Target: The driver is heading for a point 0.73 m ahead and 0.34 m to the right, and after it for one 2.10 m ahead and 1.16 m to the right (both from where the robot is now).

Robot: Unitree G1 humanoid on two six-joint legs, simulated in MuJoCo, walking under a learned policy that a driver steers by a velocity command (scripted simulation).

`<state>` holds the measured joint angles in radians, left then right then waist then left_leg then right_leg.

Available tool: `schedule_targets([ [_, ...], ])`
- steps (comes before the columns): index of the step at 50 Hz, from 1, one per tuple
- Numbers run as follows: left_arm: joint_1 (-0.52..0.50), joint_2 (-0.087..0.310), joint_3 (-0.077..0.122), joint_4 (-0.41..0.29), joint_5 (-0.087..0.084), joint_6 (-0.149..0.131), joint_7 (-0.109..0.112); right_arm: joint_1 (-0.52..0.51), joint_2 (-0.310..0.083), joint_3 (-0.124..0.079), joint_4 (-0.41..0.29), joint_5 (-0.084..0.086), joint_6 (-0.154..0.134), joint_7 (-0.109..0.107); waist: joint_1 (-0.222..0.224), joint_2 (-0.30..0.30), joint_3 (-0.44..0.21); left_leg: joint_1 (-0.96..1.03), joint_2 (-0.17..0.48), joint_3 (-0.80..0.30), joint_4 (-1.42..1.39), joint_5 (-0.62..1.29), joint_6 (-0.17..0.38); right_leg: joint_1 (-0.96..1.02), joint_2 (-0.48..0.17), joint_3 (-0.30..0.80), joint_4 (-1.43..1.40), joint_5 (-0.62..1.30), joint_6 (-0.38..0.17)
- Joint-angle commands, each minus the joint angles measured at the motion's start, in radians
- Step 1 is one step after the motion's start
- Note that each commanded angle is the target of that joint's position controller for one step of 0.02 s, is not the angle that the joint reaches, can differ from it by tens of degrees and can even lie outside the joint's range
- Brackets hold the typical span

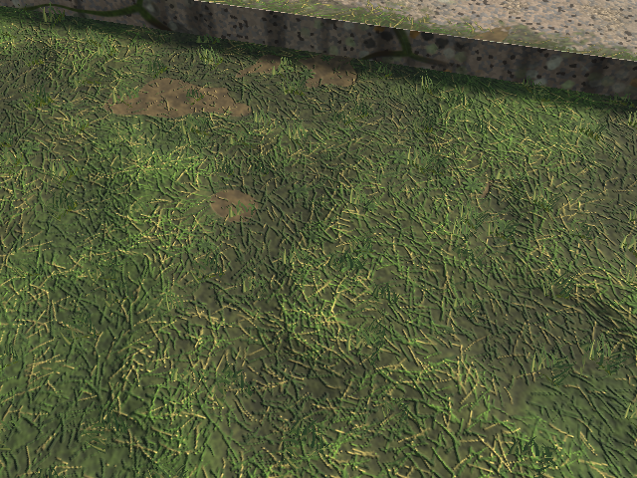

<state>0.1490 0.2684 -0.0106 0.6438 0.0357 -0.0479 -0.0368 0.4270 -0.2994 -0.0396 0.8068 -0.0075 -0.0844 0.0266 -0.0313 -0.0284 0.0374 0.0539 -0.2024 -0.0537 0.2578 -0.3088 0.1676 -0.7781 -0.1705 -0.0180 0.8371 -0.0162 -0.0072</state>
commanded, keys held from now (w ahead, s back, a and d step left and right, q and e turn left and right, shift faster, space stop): w+e+shift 1.00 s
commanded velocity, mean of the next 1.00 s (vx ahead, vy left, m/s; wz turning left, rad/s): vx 1.00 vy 0.00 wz -0.77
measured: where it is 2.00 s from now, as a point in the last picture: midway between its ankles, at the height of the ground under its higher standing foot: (602, 128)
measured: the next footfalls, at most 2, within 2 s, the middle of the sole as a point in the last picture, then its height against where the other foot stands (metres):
right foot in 0.16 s outside the picture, level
left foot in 0.58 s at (316, 323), level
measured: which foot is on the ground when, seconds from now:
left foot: down 0.00-0.18, up 0.20-0.56, down 0.58-1.00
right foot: up 0.00-0.14, down 0.16-0.58, up 0.60-1.00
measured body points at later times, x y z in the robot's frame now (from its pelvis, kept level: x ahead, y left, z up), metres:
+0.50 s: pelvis +0.50 -0.06 +0.00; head +0.53 -0.06 +0.45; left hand +0.54 +0.23 -0.12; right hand +0.70 -0.32 -0.04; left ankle +0.76 +0.06 -0.68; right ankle +0.35 -0.08 -0.73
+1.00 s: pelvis +0.93 -0.22 -0.03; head +0.96 -0.25 +0.42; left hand +1.29 -0.29 -0.07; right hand +0.67 -0.34 -0.15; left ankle +0.81 +0.03 -0.71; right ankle +1.03 -0.36 -0.71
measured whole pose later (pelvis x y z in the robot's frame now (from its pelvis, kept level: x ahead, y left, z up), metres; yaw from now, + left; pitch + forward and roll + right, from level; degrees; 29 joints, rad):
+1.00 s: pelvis +0.93 -0.22 -0.03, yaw -48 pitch +1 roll +2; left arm -0.08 0.31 0.01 0.59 0.03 -0.01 -0.09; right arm 0.55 -0.27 -0.03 0.91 -0.03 -0.08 -0.02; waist -0.07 -0.05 0.04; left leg 0.24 0.02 0.32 0.42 -0.47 -0.07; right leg -0.65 0.04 -0.16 0.74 -0.10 -0.19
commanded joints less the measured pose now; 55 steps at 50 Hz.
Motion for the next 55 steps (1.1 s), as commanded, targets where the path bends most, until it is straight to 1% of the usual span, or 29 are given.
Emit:
schedule_targets([
  [1, -0.124, 0.054, 0.009, -0.058, -0.028, -0.015, -0.017, 0.006, -0.131, -0.025, -0.026, 0.010, -0.050, -0.004, -0.024, 0.025, 0.103, -0.207, 0.263, -0.018, -0.245, 0.651, -0.012, 0.224, 0.065, -0.088, -0.185, 0.245, -0.063],
  [5, -0.054, 0.117, 0.032, -0.006, -0.028, -0.018, -0.017, 0.011, -0.194, -0.032, 0.001, -0.023, -0.039, -0.042, 0.033, 0.103, 0.000, 0.087, 0.331, 0.092, -0.075, 1.322, -0.095, 0.312, 0.226, -0.131, -0.245, 0.119, -0.120],
  [7, 0.224, 0.187, 0.064, 0.087, -0.029, -0.006, -0.007, -0.047, -0.218, -0.043, -0.011, -0.064, -0.007, -0.066, 0.175, 0.144, -0.148, 0.111, 0.356, 0.121, 0.288, 1.558, -0.126, 0.558, 0.308, -0.149, -0.205, -0.011, -0.145],
  [8, 0.460, 0.217, 0.086, 0.160, -0.027, -0.001, 0.002, -0.132, -0.231, -0.047, -0.030, -0.068, 0.008, -0.073, 0.307, 0.121, -0.204, -0.009, 0.338, 0.152, 0.641, 1.511, -0.140, 0.765, 0.283, -0.105, -0.259, -0.041, -0.185],
  [9, 0.600, 0.263, 0.110, 0.201, -0.026, 0.012, 0.017, -0.205, -0.171, -0.032, -0.054, -0.064, 0.000, -0.066, 0.361, -0.013, -0.220, -0.292, 0.208, 0.159, 1.119, 0.785, -0.135, 0.980, 0.184, 0.044, -0.212, -0.180, -0.242],
  [10, 0.445, 0.332, 0.125, 0.186, 0.000, 0.017, 0.019, -0.062, -0.030, 0.005, -0.124, -0.009, -0.022, -0.036, 0.123, -0.380, -0.279, -0.837, 0.041, 0.044, 1.476, -0.207, -0.210, 1.258, -0.087, 0.710, -0.355, -0.306, -0.473],
  [11, 0.352, 0.251, 0.123, 0.132, -0.016, 0.019, 0.014, -0.137, -0.091, 0.020, -0.141, -0.029, -0.042, -0.040, 0.172, -0.099, -0.294, -0.896, 0.110, -0.084, 1.427, -0.089, -0.167, 1.188, -0.100, 0.865, -0.533, -0.439, -0.465],
  [13, 0.297, 0.163, 0.103, 0.152, -0.024, 0.016, 0.019, -0.223, -0.115, 0.030, -0.163, -0.043, -0.058, -0.025, 0.082, 0.130, -0.082, -0.808, 0.221, -0.081, 1.194, 0.034, -0.137, 0.828, -0.049, 0.689, -0.621, -0.471, -0.368],
  [15, 0.267, 0.150, 0.089, 0.166, -0.022, -0.004, 0.030, -0.232, -0.084, 0.046, -0.184, -0.076, -0.017, -0.017, 0.004, 0.129, 0.026, -0.725, 0.265, -0.061, 1.081, -0.001, -0.167, 0.568, 0.048, 0.539, -0.650, -0.371, -0.331],
  [17, 0.250, 0.179, 0.095, 0.158, -0.025, -0.027, 0.022, -0.271, -0.066, 0.062, -0.217, -0.080, 0.017, -0.012, -0.016, 0.081, 0.077, -0.674, 0.297, -0.012, 0.904, -0.006, -0.196, 0.395, 0.112, 0.444, -0.694, -0.324, -0.333],
  [20, 0.243, 0.199, 0.112, 0.144, -0.033, -0.039, 0.021, -0.449, -0.046, 0.080, -0.286, -0.044, 0.012, 0.004, 0.038, 0.028, 0.114, -0.545, 0.297, 0.044, 0.552, 0.254, -0.229, 0.276, 0.177, 0.367, -0.745, -0.185, -0.291],
  [23, 0.293, 0.222, 0.128, 0.155, -0.051, -0.042, 0.011, -0.503, -0.043, 0.077, -0.297, -0.021, 0.008, 0.004, 0.103, -0.006, 0.052, -0.436, 0.250, 0.064, 0.371, 0.463, -0.214, 0.401, 0.166, 0.371, -0.707, 0.059, -0.230],
  [26, 0.313, 0.244, 0.140, 0.158, -0.043, -0.031, 0.026, -0.475, -0.089, 0.057, -0.290, -0.026, -0.003, -0.011, 0.103, -0.026, -0.013, -0.382, 0.207, 0.045, 0.247, 0.364, -0.196, 0.614, 0.146, 0.396, -0.548, 0.288, -0.179],
  [28, 0.267, 0.295, 0.150, 0.149, -0.029, -0.031, 0.026, -0.217, -0.164, 0.016, -0.222, -0.021, -0.014, -0.035, -0.043, -0.010, -0.185, -0.092, 0.188, 0.044, 0.249, 0.187, -0.172, 0.628, 0.174, 0.369, -0.196, 0.465, -0.134],
  [29, 0.219, 0.251, 0.138, 0.130, -0.023, -0.044, 0.025, 0.008, -0.223, -0.014, -0.180, -0.034, -0.019, -0.056, -0.152, 0.012, -0.299, 0.162, 0.306, -0.052, 0.302, 0.007, -0.147, 0.479, 0.209, 0.337, 0.083, 0.314, -0.122],
  [30, 0.224, 0.067, 0.093, 0.088, -0.033, -0.054, 0.032, 0.156, -0.293, -0.037, -0.153, -0.072, -0.020, -0.072, -0.154, 0.262, -0.410, 0.401, 0.603, -0.406, 0.232, -0.337, -0.119, 0.218, 0.291, 0.235, 0.416, -0.454, -0.124],
  [31, 0.314, 0.065, 0.071, 0.029, -0.068, -0.046, 0.027, 0.048, -0.345, -0.056, -0.159, -0.066, -0.007, -0.062, -0.041, 0.497, -0.502, 0.414, 0.731, -0.920, 0.005, -0.489, -0.018, 0.028, 0.291, 0.161, 0.605, -0.482, -0.115],
  [32, 0.203, 0.147, 0.081, 0.067, -0.037, -0.022, 0.035, -0.072, -0.213, -0.040, -0.185, -0.059, 0.000, -0.056, -0.055, 0.245, -0.301, 0.260, 0.648, -0.742, -0.013, -0.567, -0.029, -0.043, 0.196, 0.130, 0.618, -0.353, -0.119],
  [34, 0.089, 0.150, 0.088, 0.061, -0.014, -0.002, 0.008, -0.114, -0.106, -0.015, -0.154, -0.056, 0.002, -0.047, -0.044, 0.075, -0.117, 0.036, 0.547, -0.372, 0.010, -0.148, -0.067, -0.002, 0.131, 0.100, 0.517, -0.255, -0.097],
  [38, -0.007, 0.059, 0.060, -0.012, 0.000, 0.047, -0.031, -0.015, -0.031, 0.003, -0.040, -0.016, -0.028, -0.029, 0.007, 0.136, -0.027, -0.058, 0.480, -0.046, -0.010, 0.310, -0.118, -0.036, 0.075, 0.072, 0.471, -0.238, -0.088],
  [45, -0.232, 0.063, 0.022, -0.114, -0.005, 0.049, -0.071, -0.036, -0.111, -0.012, 0.005, -0.022, -0.049, -0.035, 0.045, 0.064, 0.106, -0.149, 0.396, 0.314, -0.124, 0.759, -0.164, 0.147, 0.144, -0.138, 0.001, 0.016, -0.136],
  [47, -0.191, 0.089, 0.029, -0.090, -0.005, 0.044, -0.065, 0.016, -0.167, -0.025, 0.011, -0.020, -0.036, -0.049, 0.073, 0.099, 0.045, -0.062, 0.410, 0.337, 0.008, 1.208, -0.179, 0.280, 0.228, -0.202, -0.050, -0.021, -0.168],
  [49, 0.037, 0.147, 0.055, -0.024, -0.005, 0.040, -0.048, -0.017, -0.228, -0.042, -0.004, -0.025, -0.005, -0.066, 0.207, 0.138, -0.083, -0.064, 0.456, 0.318, 0.333, 1.427, -0.177, 0.538, 0.283, -0.180, -0.060, -0.106, -0.208],
  [50, 0.256, 0.192, 0.083, 0.044, -0.005, 0.035, -0.031, -0.071, -0.238, -0.045, -0.029, -0.029, 0.009, -0.065, 0.300, 0.135, -0.171, -0.174, 0.473, 0.289, 0.613, 1.365, -0.163, 0.783, 0.288, -0.111, -0.105, -0.137, -0.251],
  [51, 0.348, 0.231, 0.114, 0.098, -0.019, 0.034, -0.002, -0.076, -0.208, -0.045, -0.032, -0.038, 0.019, -0.050, 0.300, 0.031, -0.193, -0.380, 0.366, 0.288, 0.979, 0.666, -0.164, 0.994, 0.259, -0.011, -0.182, -0.186, -0.280],
  [52, 0.261, 0.316, 0.132, 0.085, -0.033, 0.048, 0.021, -0.070, -0.062, -0.007, -0.081, -0.058, 0.011, -0.036, 0.176, -0.187, -0.126, -0.693, 0.213, 0.261, 1.369, -0.195, -0.183, 1.032, 0.089, 0.300, -0.163, -0.052, -0.324],
  [53, 0.251, 0.382, 0.148, 0.035, -0.008, 0.061, 0.022, -0.065, -0.115, -0.010, -0.205, -0.027, -0.010, -0.035, 0.149, -0.187, -0.343, -0.927, 0.179, 0.028, 1.474, -0.190, -0.198, 1.256, -0.059, 0.753, -0.405, -0.259, -0.510],
  [54, 0.250, 0.329, 0.147, 0.032, -0.012, 0.061, 0.032, -0.151, -0.151, -0.006, -0.213, -0.034, -0.033, -0.035, 0.159, -0.011, -0.242, -0.983, 0.239, -0.036, 1.368, -0.101, -0.193, 1.154, -0.082, 0.836, -0.563, -0.404, -0.469],
  [55, 0.219, 0.278, 0.136, 0.049, -0.013, 0.052, 0.040, -0.170, -0.152, -0.003, -0.207, -0.031, -0.041, -0.034, 0.106, 0.069, -0.079, -0.955, 0.271, -0.031, 1.253, -0.049, -0.194, 0.971, -0.056, 0.774, -0.609, -0.367, -0.434],
])
Keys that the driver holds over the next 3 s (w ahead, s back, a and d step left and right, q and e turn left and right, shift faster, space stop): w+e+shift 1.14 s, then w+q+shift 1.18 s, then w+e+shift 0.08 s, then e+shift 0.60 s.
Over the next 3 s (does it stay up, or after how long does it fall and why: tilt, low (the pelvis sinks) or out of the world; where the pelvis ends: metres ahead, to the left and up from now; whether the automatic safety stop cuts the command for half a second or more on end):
stays up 2.27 -1.16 0.14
